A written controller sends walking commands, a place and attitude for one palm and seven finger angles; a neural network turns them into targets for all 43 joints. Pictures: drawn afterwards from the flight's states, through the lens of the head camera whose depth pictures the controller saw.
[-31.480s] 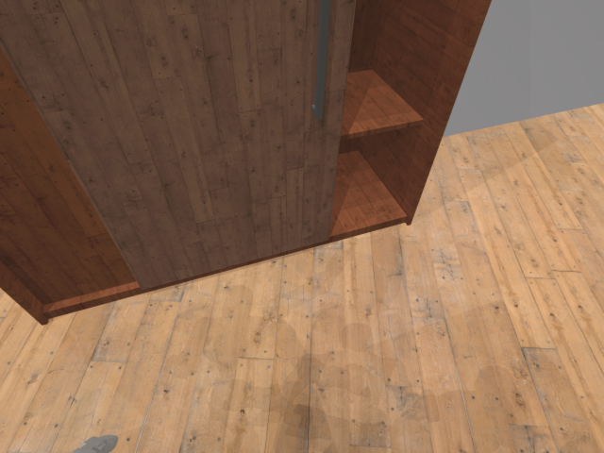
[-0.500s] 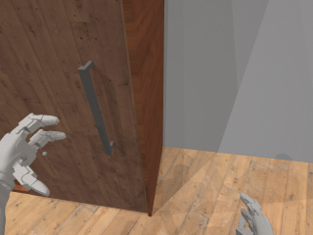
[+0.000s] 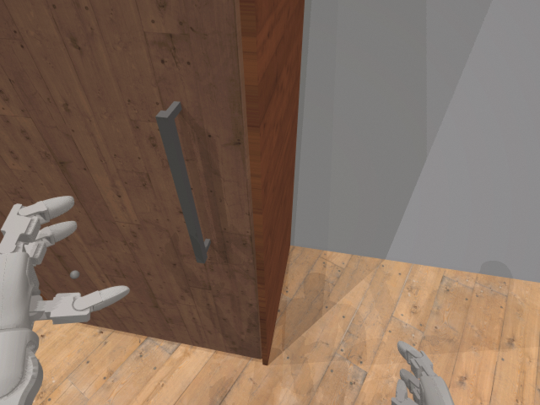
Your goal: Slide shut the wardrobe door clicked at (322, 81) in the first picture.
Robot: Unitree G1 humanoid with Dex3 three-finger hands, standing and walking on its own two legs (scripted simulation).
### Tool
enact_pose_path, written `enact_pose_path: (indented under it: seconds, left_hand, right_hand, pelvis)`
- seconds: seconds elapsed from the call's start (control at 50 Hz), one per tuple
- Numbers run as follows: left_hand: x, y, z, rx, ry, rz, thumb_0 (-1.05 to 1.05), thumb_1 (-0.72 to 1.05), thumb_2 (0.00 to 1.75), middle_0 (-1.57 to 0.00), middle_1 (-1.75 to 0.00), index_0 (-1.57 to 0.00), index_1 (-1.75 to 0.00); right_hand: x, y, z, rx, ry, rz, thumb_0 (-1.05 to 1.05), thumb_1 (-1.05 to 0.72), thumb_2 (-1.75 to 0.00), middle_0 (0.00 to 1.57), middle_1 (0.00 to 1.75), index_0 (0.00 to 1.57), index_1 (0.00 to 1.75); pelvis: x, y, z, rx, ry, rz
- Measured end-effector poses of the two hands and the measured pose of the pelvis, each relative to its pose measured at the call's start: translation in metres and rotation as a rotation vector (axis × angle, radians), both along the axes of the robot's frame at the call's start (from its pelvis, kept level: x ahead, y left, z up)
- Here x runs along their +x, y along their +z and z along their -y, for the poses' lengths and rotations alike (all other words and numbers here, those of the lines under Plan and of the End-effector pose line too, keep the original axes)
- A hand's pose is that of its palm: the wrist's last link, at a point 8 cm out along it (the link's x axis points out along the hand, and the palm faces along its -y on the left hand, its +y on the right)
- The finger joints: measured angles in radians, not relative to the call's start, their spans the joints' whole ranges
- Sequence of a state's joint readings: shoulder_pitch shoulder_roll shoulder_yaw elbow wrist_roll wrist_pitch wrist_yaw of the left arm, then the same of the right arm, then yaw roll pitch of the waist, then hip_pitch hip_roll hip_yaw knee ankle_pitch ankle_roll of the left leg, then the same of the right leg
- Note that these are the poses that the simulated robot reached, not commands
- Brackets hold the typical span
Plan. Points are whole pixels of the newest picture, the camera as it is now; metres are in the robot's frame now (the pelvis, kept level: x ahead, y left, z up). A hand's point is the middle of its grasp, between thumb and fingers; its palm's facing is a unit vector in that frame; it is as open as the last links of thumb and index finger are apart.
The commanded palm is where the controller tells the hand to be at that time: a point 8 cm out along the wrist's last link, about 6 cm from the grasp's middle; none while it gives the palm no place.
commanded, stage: draw the hand back to the body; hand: left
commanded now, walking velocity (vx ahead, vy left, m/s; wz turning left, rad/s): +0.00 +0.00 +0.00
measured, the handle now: (190, 195) +0.42 +0.21 +0.08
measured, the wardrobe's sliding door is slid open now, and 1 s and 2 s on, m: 0.00 0.00 0.00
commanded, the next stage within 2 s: step back with the hand held close in 0.76 s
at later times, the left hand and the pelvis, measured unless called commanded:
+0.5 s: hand (84, 266) +0.20 +0.25 +0.17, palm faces +0.46 -0.80 -0.39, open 7.9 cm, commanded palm +0.16 +0.28 +0.18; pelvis +0.02 -0.01 +0.01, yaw -1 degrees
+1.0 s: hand (70, 261) +0.20 +0.26 +0.18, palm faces +0.48 -0.78 -0.41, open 7.4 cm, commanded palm +0.15 +0.28 +0.18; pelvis +0.00 -0.01 +0.01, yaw -3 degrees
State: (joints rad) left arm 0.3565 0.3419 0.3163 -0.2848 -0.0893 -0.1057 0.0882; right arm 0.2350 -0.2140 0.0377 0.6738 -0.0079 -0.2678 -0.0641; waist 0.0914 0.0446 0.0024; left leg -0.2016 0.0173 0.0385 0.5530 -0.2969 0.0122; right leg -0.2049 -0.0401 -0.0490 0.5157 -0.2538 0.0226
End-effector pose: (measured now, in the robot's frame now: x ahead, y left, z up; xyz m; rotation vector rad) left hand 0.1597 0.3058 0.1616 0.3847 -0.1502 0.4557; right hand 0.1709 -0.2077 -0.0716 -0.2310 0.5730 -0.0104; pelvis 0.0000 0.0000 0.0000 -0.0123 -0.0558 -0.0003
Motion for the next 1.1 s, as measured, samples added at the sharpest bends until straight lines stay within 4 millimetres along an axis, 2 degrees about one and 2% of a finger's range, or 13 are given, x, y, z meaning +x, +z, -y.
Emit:
enact_pose_path:
  seconds: [0.22,0.52,0.66,0.92,1.0,1.1]
  left_hand:
    - [0.011,0.016,0.009,0.067,-0.016,0.015,0.00,0.30,0.61,-0.23,-0.66,-0.23,-0.65]
    - [0.000,0.022,0.022,0.078,0.001,0.013,0.01,0.79,0.85,-0.22,-0.37,-0.21,-0.36]
    - [-0.004,0.022,0.025,0.073,0.007,0.014,0.02,0.87,0.89,-0.21,-0.32,-0.21,-0.32]
    - [-0.012,0.025,0.024,0.080,-0.001,0.029,0.02,0.89,0.90,-0.21,-0.31,-0.21,-0.30]
    - [-0.003,0.035,0.014,0.138,-0.004,0.073,0.02,0.89,0.90,-0.21,-0.31,-0.21,-0.30]
    - [0.015,0.021,0.013,0.142,-0.086,0.014,0.02,0.90,0.90,-0.21,-0.30,-0.21,-0.30]
  right_hand:
    - [0.009,0.001,0.015,-0.006,-0.049,-0.028,0.02,-0.90,-0.89,0.20,0.30,0.20,0.30]
    - [0.024,0.008,0.031,-0.010,-0.057,-0.010,0.02,-0.90,-0.89,0.20,0.30,0.20,0.30]
    - [0.020,0.008,0.031,0.002,-0.056,-0.010,0.02,-0.90,-0.89,0.20,0.30,0.20,0.30]
    - [0.003,0.006,0.033,-0.004,-0.066,-0.027,0.02,-0.90,-0.89,0.20,0.30,0.20,0.30]
    - [-0.005,0.007,0.034,-0.022,-0.081,-0.058,0.02,-0.90,-0.89,0.20,0.30,0.20,0.30]
    - [-0.024,0.009,0.035,-0.040,-0.153,-0.089,0.02,-0.90,-0.89,0.20,0.30,0.20,0.30]
  pelvis:
    - [0.016,0.004,0.003,0.007,-0.016,0.015]
    - [0.020,0.006,0.016,0.004,-0.015,0.029]
    - [0.016,0.007,0.020,0.004,-0.014,0.040]
    - [0.004,0.008,0.020,0.000,-0.019,0.052]
    - [-0.004,0.009,0.015,-0.008,-0.046,0.005]
    - [-0.012,0.009,-0.002,0.004,-0.081,-0.038]
